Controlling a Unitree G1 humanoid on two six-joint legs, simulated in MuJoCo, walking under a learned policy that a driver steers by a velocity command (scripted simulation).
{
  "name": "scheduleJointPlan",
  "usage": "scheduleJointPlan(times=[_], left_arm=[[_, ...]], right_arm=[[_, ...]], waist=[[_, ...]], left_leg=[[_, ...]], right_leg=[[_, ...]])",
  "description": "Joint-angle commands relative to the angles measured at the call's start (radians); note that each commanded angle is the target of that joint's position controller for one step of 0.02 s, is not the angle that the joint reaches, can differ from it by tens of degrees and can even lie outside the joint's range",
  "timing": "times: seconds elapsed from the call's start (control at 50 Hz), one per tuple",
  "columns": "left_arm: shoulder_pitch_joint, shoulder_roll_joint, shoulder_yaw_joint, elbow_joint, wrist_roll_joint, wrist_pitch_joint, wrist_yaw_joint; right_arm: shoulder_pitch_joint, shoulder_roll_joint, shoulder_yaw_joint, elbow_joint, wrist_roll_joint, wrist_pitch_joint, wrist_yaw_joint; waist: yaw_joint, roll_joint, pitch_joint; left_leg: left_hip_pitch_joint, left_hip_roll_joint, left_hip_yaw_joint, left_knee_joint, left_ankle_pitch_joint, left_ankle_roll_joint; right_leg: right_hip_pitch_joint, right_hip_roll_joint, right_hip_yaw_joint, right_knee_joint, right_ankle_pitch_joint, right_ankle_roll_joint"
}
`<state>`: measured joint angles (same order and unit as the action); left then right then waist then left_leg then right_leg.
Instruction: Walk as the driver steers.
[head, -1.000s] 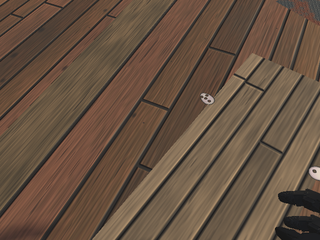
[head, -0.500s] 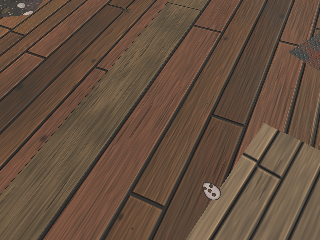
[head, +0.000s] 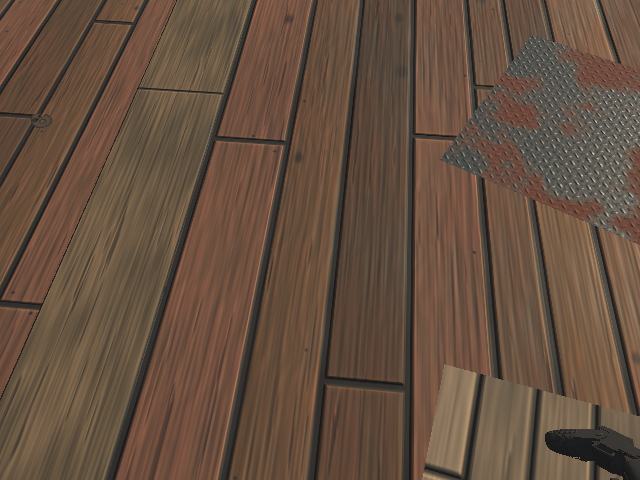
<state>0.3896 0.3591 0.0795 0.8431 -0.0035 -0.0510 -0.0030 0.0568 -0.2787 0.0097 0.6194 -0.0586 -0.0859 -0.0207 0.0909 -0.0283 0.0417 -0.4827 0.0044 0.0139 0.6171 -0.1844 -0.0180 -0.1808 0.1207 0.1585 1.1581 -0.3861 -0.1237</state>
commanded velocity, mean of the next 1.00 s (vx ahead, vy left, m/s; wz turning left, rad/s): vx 0.76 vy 0.00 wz -0.36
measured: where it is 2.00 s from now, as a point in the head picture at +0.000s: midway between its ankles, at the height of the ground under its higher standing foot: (473, 261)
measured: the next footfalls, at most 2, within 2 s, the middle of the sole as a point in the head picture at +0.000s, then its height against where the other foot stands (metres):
right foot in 0.38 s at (413, 453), level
left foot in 0.78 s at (450, 270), level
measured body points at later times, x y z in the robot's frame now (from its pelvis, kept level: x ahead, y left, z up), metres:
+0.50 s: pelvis +0.45 -0.07 -0.01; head +0.48 -0.07 +0.44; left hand +0.67 +0.13 -0.13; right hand +0.42 -0.34 -0.11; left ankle +0.40 +0.13 -0.59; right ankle +0.47 -0.09 -0.72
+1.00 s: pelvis +0.82 -0.18 +0.01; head +0.87 -0.19 +0.46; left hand +1.10 -0.01 -0.07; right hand +0.84 -0.48 -0.09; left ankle +0.92 -0.18 -0.72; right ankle +0.78 -0.36 -0.63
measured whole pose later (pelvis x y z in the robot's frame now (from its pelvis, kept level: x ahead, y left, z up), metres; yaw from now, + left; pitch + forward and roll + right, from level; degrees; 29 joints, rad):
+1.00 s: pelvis +0.82 -0.18 +0.01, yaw -18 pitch +1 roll -1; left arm 0.07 0.29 0.01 0.61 0.03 -0.05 0.02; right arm 0.24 -0.31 -0.05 0.65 0.00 -0.04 0.01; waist -0.04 0.00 0.09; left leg -0.39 -0.19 -0.09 0.42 -0.03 0.13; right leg -0.61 0.02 0.18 1.19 -0.40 0.06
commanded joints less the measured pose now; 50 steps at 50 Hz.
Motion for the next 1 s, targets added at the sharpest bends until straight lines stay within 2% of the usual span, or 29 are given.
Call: scheduleJointPlan(times=[0.02,0.04,0.12,0.18,0.24,0.3,0.34,0.36,0.38,0.4,0.42,0.46,0.52,0.56,0.6,0.64,0.68,0.7,0.74,0.76,0.78,0.8,0.82,0.84,0.86,0.88,0.9,0.94,1.0], left_arm=[[-0.12,0.068,-0.003,-0.121,0.026,0.005,-0.019],[-0.147,0.041,-0.008,-0.141,0.039,0.017,-0.036],[-0.262,-0.033,-0.039,-0.229,0.043,0.056,-0.067],[-0.354,-0.025,-0.053,-0.289,0.036,0.055,-0.084],[-0.466,-0.022,-0.065,-0.316,0.035,0.053,-0.103],[-0.424,0.002,-0.059,-0.289,0.034,0.046,-0.097],[-0.172,0.066,-0.028,-0.216,0.033,0.04,-0.077],[0.052,0.114,0.003,-0.143,0.032,0.033,-0.057],[0.084,0.155,0.033,-0.105,0.018,0.037,-0.027],[-0.032,0.275,0.054,-0.147,0.033,0.06,-0.015],[0.025,0.279,0.065,-0.183,0.034,0.068,-0.011],[-0.032,0.167,0.042,-0.146,0.028,0.049,0.007],[-0.096,0.072,0.0,-0.133,0.021,-0.006,0.017],[-0.075,0.066,-0.004,-0.107,0.017,-0.035,0.007],[-0.073,0.062,-0.005,-0.086,0.011,-0.052,-0.006],[0.008,0.048,-0.011,-0.049,-0.009,-0.069,-0.019],[0.034,0.065,-0.011,-0.021,-0.005,-0.077,-0.014],[0.045,0.067,-0.011,-0.032,-0.022,-0.059,0.011],[0.025,0.113,-0.004,-0.037,0.02,-0.025,0.037],[-0.035,0.13,0.001,-0.061,0.038,-0.01,0.044],[-0.145,0.133,0.001,-0.097,0.045,-0.001,0.047],[-0.122,0.028,-0.022,-0.138,0.078,-0.002,0.04],[0.118,-0.075,-0.058,-0.153,0.032,-0.014,0.017],[0.098,0.04,-0.048,-0.144,0.007,-0.023,0.0],[-0.04,0.094,-0.032,-0.186,-0.004,-0.024,-0.003],[-0.123,0.092,-0.029,-0.212,0.009,-0.02,0.004],[-0.144,0.083,-0.028,-0.231,0.02,-0.009,0.012],[-0.121,0.062,-0.028,-0.233,0.029,0.008,0.022],[-0.16,0.016,-0.039,-0.246,0.038,0.01,0.045]], right_arm=[[0.24,-0.11,-0.067,0.025,-0.004,0.004,-0.003],[0.273,-0.103,-0.063,0.061,0.001,-0.004,-0.005],[0.328,-0.057,-0.055,0.152,0.041,-0.036,0.021],[0.279,-0.081,-0.058,0.162,0.035,-0.05,0.023],[0.324,-0.123,-0.066,0.191,0.032,-0.052,0.018],[0.389,-0.201,-0.081,0.2,0.032,-0.034,-0.001],[0.345,-0.256,-0.097,0.181,0.028,0.002,-0.015],[0.295,-0.259,-0.098,0.154,0.023,0.016,-0.012],[0.299,-0.21,-0.093,0.153,0.011,0.022,0.007],[0.361,-0.1,-0.066,0.059,0.01,0.011,0.016],[0.267,-0.157,-0.065,-0.017,0.024,-0.014,0.014],[0.218,-0.156,-0.052,-0.005,0.026,-0.035,0.013],[0.274,-0.115,-0.039,0.029,-0.015,0.023,0.02],[0.185,-0.074,-0.025,-0.007,-0.008,0.037,0.035],[0.098,-0.03,-0.009,-0.029,0.015,0.025,0.046],[0.056,0.0,-0.003,-0.016,0.033,0.013,0.057],[0.053,-0.016,-0.01,-0.001,0.043,0.009,0.059],[-0.039,-0.077,-0.037,-0.034,0.096,-0.03,0.056],[0.063,-0.124,-0.066,-0.008,0.095,-0.05,0.069],[0.201,-0.159,-0.087,0.03,0.095,-0.046,0.072],[0.389,-0.182,-0.101,0.082,0.091,-0.034,0.067],[0.478,-0.221,-0.1,0.106,0.071,-0.026,0.058],[0.401,-0.258,-0.094,0.046,0.005,-0.04,0.065],[0.3,-0.241,-0.117,-0.02,0.016,-0.02,0.058],[0.213,-0.198,-0.108,-0.053,0.045,0.001,0.046],[0.167,-0.173,-0.097,-0.059,0.068,0.018,0.042],[0.145,-0.18,-0.096,-0.066,0.068,0.023,0.038],[0.129,-0.172,-0.098,-0.064,0.06,0.029,0.037],[0.16,-0.192,-0.109,-0.042,0.07,0.042,0.016]], waist=[[-0.16,0.044,-0.141],[-0.144,0.064,-0.091],[-0.1,0.116,-0.01],[-0.065,0.115,0.038],[-0.085,0.057,0.104],[-0.047,0.113,0.036],[0.096,0.15,-0.101],[0.185,0.132,-0.19],[0.148,0.0,-0.175],[-0.014,-0.219,-0.204],[0.054,-0.082,-0.346],[-0.038,0.103,-0.07],[-0.154,0.132,0.008],[-0.143,0.094,0.051],[-0.119,0.076,0.097],[-0.056,0.067,0.05],[-0.043,0.023,0.022],[-0.009,0.041,0.001],[-0.082,-0.028,-0.098],[-0.16,-0.074,-0.154],[-0.276,-0.077,-0.2],[-0.243,0.195,-0.255],[-0.108,0.348,-0.469],[-0.161,0.174,-0.553],[-0.152,0.05,-0.38],[-0.115,-0.086,-0.219],[-0.082,-0.086,-0.146],[-0.044,-0.011,-0.085],[-0.052,0.027,-0.151]], left_leg=[[0.583,0.335,-0.479,-0.35,-0.288,0.149],[0.515,0.308,-0.377,-0.362,-0.182,0.143],[0.429,0.278,-0.103,-0.425,0.136,0.096],[0.354,0.226,0.092,-0.479,0.289,0.071],[0.359,0.183,0.233,-0.517,0.487,0.037],[0.498,0.206,0.274,-0.336,1.126,0.008],[0.479,0.255,0.251,0.009,1.301,0.018],[0.342,0.261,0.226,0.311,1.187,0.035],[0.109,0.127,0.22,0.677,0.319,0.026],[-0.263,-0.014,0.159,1.049,-0.344,-0.024],[-0.398,-0.007,-0.062,1.085,-0.278,-0.021],[-0.372,0.093,-0.075,0.854,-0.157,-0.006],[-0.155,0.159,-0.072,0.652,-0.212,-0.038],[-0.136,0.175,-0.029,0.47,-0.131,-0.043],[-0.058,0.157,0.023,0.232,0.102,-0.011],[0.052,0.089,0.096,0.059,0.377,0.042],[0.061,0.049,0.097,-0.035,0.462,0.084],[0.046,-0.007,0.06,-0.076,0.428,0.077],[0.098,-0.082,0.066,-0.116,0.441,0.083],[0.213,-0.104,0.068,-0.097,0.428,0.084],[0.394,-0.078,0.042,-0.129,0.484,0.091],[0.668,0.074,-0.156,-0.046,0.821,0.152],[0.994,0.358,-0.746,-0.085,0.85,0.409],[0.932,0.343,-0.818,-0.197,0.555,0.41],[0.728,0.287,-0.705,-0.24,0.307,0.369],[0.506,0.225,-0.634,-0.297,0.197,0.332],[0.361,0.187,-0.592,-0.326,0.218,0.324],[0.206,0.103,-0.487,-0.345,0.352,0.298],[0.181,0.055,-0.411,-0.275,0.644,0.273]], right_leg=[[-0.554,-0.144,-0.063,0.189,0.109,0.022],[-0.55,-0.171,-0.064,0.171,0.107,0.025],[-0.62,-0.23,-0.102,0.127,0.152,0.031],[-0.586,-0.223,-0.15,-0.029,0.321,0.033],[-0.474,-0.172,-0.282,-0.288,0.412,-0.004],[-0.314,-0.062,-0.372,-0.384,0.35,-0.056],[-0.03,-0.007,-0.342,-0.394,0.253,-0.098],[0.239,0.001,-0.272,-0.456,0.219,-0.139],[0.409,-0.055,-0.149,-0.518,0.148,-0.166],[0.576,-0.286,0.334,-0.572,0.261,-0.294],[0.648,-0.364,0.607,-0.777,0.062,-0.388],[0.32,-0.35,0.514,-0.924,0.058,-0.294],[-0.043,-0.241,0.284,-0.944,0.258,-0.242],[-0.136,-0.193,0.175,-1.002,0.317,-0.223],[-0.173,-0.132,0.011,-0.99,0.702,-0.155],[-0.099,-0.118,-0.069,-0.991,0.895,-0.084],[0.049,-0.153,-0.095,-0.989,0.937,-0.035],[0.124,-0.187,-0.077,-0.905,0.933,-0.016],[0.283,-0.209,-0.115,-0.758,1.085,0.042],[0.274,-0.201,-0.134,-0.597,1.155,0.071],[0.169,-0.164,-0.172,-0.33,1.115,0.114],[-0.119,-0.023,-0.19,0.123,0.277,0.168],[-0.476,0.075,-0.016,0.484,-0.28,0.227],[-0.466,0.012,0.063,0.512,-0.144,0.191],[-0.483,-0.038,0.05,0.418,-0.076,0.16],[-0.486,-0.062,0.009,0.34,-0.055,0.15],[-0.467,-0.074,0.001,0.272,-0.037,0.151],[-0.403,-0.097,-0.004,0.125,-0.027,0.167],[-0.385,-0.074,-0.025,-0.066,0.031,0.212]])
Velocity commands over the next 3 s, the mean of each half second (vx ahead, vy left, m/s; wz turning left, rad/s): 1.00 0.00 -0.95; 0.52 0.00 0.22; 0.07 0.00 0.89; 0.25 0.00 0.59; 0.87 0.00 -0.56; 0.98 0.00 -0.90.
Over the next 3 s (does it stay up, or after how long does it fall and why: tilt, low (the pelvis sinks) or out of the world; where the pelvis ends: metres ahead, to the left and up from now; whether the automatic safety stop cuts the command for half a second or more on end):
stays up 1.81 -0.07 0.02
